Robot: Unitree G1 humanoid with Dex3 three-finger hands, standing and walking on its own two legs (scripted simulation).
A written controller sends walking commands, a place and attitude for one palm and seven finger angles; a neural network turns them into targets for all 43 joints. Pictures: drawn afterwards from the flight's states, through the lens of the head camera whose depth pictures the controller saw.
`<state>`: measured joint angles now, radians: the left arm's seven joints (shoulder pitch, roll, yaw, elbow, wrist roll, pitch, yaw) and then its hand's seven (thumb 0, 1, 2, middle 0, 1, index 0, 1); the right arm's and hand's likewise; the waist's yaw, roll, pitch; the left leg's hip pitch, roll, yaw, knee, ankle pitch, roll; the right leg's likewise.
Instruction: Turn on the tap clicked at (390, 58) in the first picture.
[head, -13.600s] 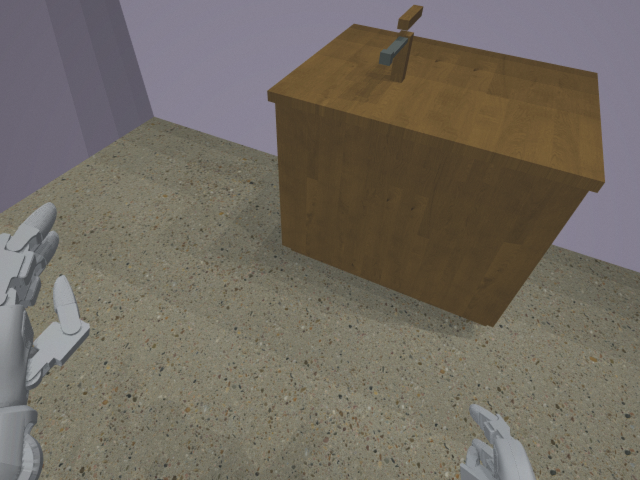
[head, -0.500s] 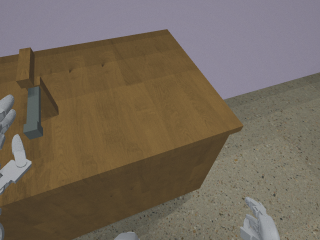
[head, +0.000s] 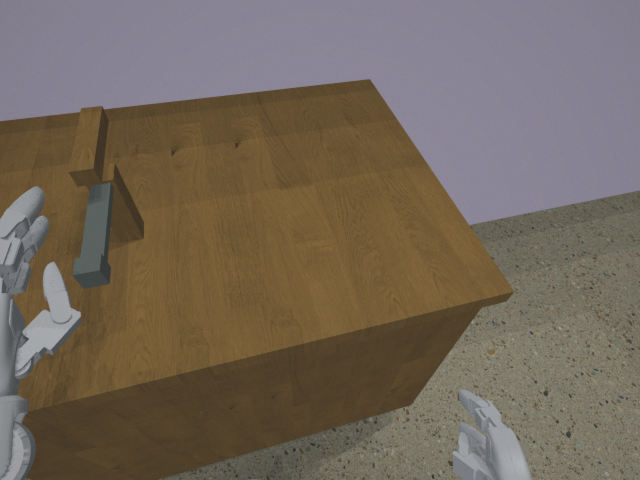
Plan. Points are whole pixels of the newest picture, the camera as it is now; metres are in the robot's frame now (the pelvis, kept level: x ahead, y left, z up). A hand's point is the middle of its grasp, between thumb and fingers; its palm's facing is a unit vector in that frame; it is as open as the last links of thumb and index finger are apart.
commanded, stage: come to a stop and stand still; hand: left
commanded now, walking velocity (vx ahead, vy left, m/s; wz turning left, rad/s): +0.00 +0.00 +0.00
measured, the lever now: (92, 271) +0.30 +0.30 +0.10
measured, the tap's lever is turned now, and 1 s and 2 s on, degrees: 0 0 0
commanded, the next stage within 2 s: look again from close up in 0.46 s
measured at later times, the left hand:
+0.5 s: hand (103, 281) +0.25 +0.25 +0.15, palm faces +0.35 -0.84 -0.41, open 7.4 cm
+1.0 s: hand (12, 336) +0.19 +0.30 +0.15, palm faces +0.40 -0.83 -0.38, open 7.4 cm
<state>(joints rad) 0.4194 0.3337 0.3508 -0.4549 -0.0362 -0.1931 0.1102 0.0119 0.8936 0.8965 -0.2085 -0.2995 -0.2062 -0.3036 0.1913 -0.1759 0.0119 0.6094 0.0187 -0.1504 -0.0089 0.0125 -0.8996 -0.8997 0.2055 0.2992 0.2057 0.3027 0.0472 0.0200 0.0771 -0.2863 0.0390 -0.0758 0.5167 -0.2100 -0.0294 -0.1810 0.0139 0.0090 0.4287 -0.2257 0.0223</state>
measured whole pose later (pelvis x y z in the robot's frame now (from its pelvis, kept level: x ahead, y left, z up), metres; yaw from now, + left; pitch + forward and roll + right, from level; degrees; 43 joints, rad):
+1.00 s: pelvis -0.03 +0.03 +0.00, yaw +0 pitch -3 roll -2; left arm 0.39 0.40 0.39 -0.41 -0.03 -0.24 0.09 0.01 0.89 0.90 -0.22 -0.30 -0.21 -0.30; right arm 0.21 -0.19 0.00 0.57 0.02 -0.14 -0.03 0.01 -0.90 -0.90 0.20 0.30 0.20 0.30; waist 0.05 -0.04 0.10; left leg -0.28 0.00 -0.02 0.50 -0.17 0.02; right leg -0.19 -0.03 0.04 0.42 -0.20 0.04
